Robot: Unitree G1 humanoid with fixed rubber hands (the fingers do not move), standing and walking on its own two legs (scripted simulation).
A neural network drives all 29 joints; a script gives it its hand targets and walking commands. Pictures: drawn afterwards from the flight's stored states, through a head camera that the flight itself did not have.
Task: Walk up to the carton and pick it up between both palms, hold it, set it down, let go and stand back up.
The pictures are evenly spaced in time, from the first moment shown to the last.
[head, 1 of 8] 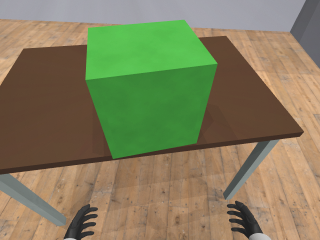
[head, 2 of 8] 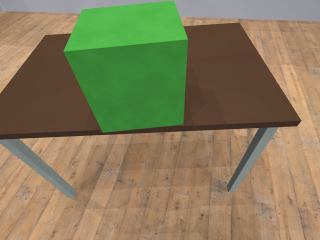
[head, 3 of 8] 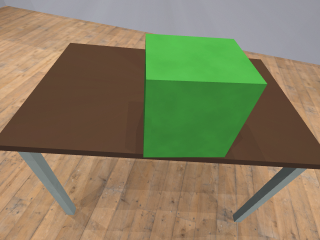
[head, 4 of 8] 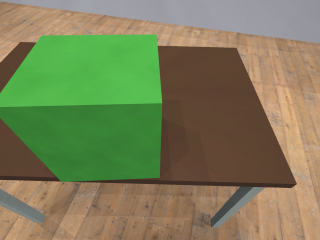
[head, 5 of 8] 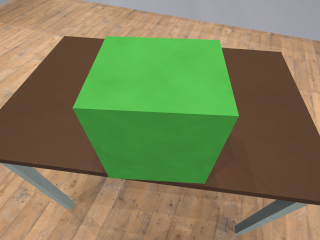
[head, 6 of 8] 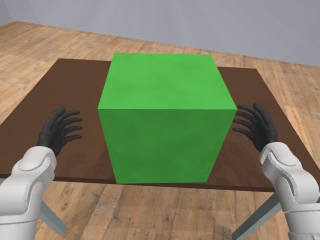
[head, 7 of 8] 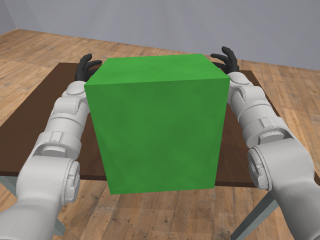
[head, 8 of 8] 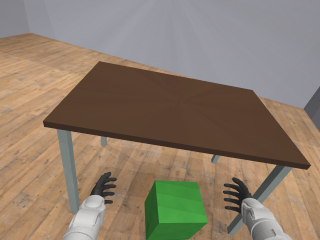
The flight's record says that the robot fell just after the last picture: no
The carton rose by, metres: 0.03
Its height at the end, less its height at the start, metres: -0.72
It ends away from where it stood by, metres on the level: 0.08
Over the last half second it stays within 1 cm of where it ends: no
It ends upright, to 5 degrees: no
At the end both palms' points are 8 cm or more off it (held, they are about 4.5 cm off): yes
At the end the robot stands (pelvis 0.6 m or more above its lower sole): yes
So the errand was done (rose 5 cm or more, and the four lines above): no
